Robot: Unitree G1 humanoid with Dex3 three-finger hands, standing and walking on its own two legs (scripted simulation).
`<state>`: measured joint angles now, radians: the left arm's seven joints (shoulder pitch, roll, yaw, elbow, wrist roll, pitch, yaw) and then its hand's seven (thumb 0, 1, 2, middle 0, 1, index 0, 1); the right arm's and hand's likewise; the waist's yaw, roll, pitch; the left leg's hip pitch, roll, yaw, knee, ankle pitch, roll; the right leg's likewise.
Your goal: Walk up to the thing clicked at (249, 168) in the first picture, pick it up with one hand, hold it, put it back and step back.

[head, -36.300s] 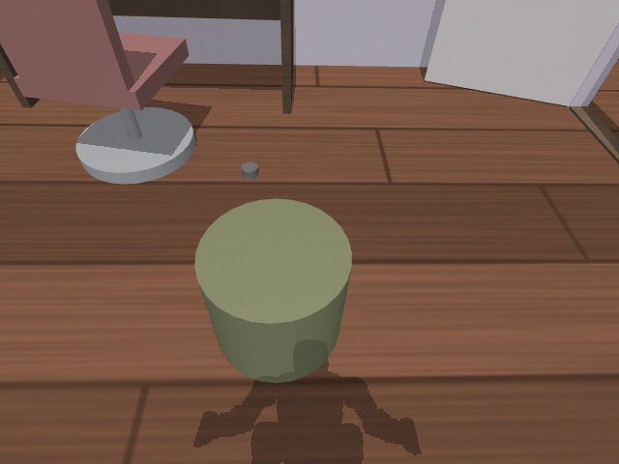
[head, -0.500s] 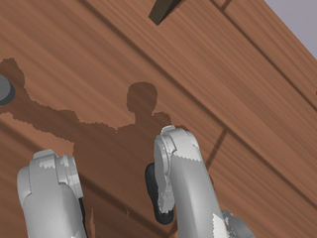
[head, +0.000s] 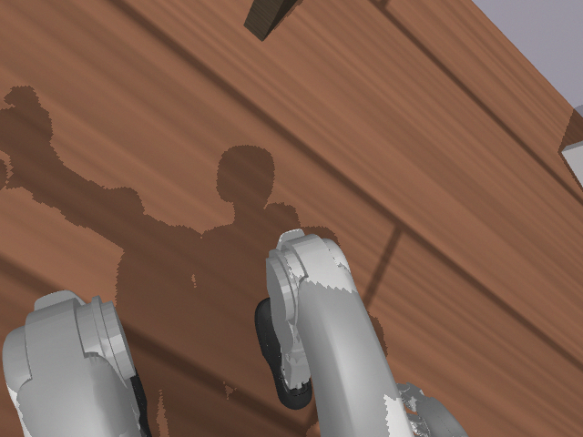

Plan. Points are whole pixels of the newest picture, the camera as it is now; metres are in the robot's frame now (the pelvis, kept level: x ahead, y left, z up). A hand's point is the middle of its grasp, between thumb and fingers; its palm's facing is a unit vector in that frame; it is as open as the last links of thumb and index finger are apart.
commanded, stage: approach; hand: left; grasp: from above
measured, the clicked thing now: out of the picture +0.49 +0.33 -0.29
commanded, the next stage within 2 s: close in in 0.22 s
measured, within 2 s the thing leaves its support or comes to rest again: neither
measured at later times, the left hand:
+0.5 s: hand out of the picture +0.47 +0.34 -0.18, palm faces -0.45 -0.09 -0.89, open 13.8 cm
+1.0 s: hand out of the picture +0.47 +0.33 -0.24, palm faces -0.45 -0.12 -0.88, open 14.2 cm
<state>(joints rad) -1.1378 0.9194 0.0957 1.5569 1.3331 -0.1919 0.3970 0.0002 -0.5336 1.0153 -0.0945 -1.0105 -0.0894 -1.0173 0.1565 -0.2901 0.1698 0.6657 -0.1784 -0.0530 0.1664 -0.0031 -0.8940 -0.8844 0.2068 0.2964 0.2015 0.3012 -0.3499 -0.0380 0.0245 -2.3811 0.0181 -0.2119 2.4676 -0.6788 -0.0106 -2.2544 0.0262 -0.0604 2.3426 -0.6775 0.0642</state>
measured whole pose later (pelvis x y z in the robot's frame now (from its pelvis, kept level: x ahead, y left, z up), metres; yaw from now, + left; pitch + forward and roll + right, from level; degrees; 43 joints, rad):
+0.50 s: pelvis +0.00 +0.00 +0.00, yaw +0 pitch +31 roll -12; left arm -1.10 0.97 0.07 1.55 1.30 -0.26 0.35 0.00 -0.52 1.05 -0.10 -1.06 -0.10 -1.06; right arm 0.14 -0.31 0.18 0.67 -0.19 -0.05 0.15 0.00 -0.90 -0.89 0.21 0.30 0.20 0.30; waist -0.32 -0.06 0.05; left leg -2.37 0.01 -0.23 2.48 -0.68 -0.02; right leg -2.24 0.03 -0.07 2.35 -0.68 0.07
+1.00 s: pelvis +0.00 +0.00 -0.02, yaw -2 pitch +29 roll -13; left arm -1.10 1.07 0.15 1.68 1.34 -0.24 0.50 0.00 -0.54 1.02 -0.09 -1.00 -0.07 -1.01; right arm 0.14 -0.32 0.27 0.64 -0.25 -0.12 0.17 0.00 -0.90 -0.89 0.21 0.30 0.20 0.30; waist -0.39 -0.13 0.14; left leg -2.38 0.02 -0.26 2.54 -0.69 -0.02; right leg -2.25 0.05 -0.09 2.38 -0.67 0.07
